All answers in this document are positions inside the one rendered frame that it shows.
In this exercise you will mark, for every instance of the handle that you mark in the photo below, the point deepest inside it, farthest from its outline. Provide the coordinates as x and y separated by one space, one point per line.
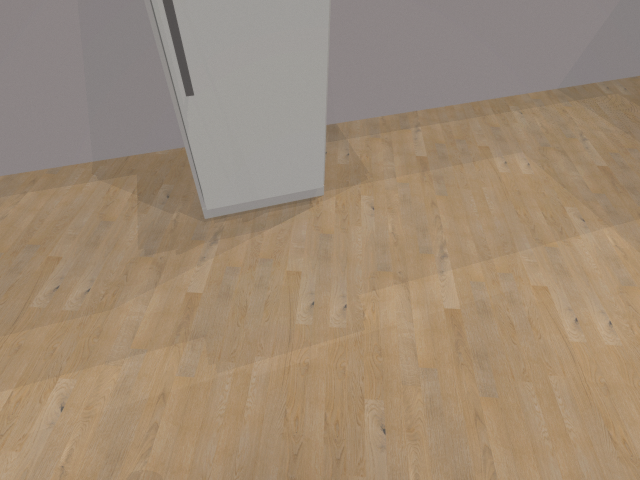
178 46

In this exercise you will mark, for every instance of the fridge door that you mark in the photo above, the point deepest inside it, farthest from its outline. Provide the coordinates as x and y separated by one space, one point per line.
258 68

